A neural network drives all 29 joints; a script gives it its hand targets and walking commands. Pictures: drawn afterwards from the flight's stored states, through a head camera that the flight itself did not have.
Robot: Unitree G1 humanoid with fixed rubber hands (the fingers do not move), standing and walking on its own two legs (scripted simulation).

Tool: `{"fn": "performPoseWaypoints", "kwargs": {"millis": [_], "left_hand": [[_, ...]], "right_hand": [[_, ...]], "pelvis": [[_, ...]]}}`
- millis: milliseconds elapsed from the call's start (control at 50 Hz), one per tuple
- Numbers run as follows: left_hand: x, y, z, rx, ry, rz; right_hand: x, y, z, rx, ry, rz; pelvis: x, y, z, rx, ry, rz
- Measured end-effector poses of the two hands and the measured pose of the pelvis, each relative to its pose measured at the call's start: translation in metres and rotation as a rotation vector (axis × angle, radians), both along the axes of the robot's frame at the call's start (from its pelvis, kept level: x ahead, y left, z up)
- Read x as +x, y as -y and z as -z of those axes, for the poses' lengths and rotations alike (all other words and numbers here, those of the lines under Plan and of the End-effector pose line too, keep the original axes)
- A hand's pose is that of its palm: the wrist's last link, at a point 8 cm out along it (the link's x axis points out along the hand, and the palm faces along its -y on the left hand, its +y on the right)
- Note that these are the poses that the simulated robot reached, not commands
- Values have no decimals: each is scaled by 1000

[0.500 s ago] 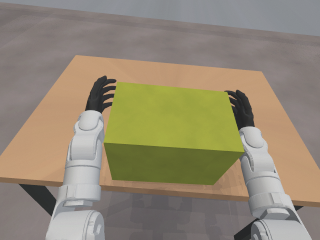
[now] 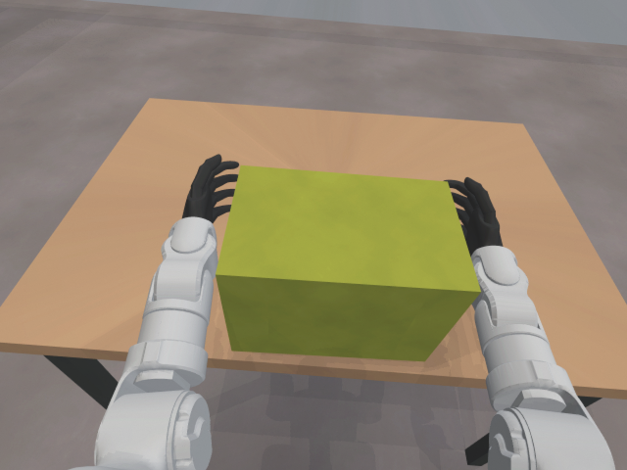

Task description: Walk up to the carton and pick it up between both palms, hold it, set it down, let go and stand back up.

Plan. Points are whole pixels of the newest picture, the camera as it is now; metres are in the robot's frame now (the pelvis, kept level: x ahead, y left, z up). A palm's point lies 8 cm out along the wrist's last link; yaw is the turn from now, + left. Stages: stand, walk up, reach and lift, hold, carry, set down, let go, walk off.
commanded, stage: set down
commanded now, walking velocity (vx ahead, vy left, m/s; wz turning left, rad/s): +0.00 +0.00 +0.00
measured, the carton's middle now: (337, 268) +0.36 -0.03 +0.07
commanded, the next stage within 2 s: none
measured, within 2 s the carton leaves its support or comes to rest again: rests again in 1.16 s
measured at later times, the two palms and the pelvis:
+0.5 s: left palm (212, 225) +0.41 +0.14 +0.10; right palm (480, 246) +0.38 -0.22 +0.09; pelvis +0.00 +0.00 +0.00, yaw -1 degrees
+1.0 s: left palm (216, 236) +0.41 +0.14 +0.08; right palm (477, 256) +0.38 -0.22 +0.07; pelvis +0.00 +0.00 +0.00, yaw -1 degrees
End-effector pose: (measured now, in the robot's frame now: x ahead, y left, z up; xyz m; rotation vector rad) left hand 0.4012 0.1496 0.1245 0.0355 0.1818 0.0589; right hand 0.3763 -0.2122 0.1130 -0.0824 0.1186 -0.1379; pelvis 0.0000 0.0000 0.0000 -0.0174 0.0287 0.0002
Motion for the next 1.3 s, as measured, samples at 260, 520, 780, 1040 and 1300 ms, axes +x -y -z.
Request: {"fn": "performPoseWaypoints", "kwargs": {"millis": [260, 520, 780, 1040, 1300], "left_hand": [[7, 7, 13, 3, -24, 2], [9, 9, 26, 5, -36, -1], [8, 10, 35, 8, -46, -1], [6, 11, 47, 13, -60, 1], [7, 12, 59, 19, -61, 0]], "right_hand": [[6, 7, 11, -5, -22, 0], [7, 9, 22, -9, -33, -5], [5, 10, 29, -11, -42, -6], [3, 11, 40, -12, -55, -7], [4, 12, 50, -13, -55, -10]], "pelvis": [[3, 1, 0, 0, -33, 6], [5, 0, 0, 0, -57, 9], [3, -3, 1, 0, -73, 14], [1, -4, 1, 2, -90, 22], [2, -4, 2, 3, -118, 25]]}}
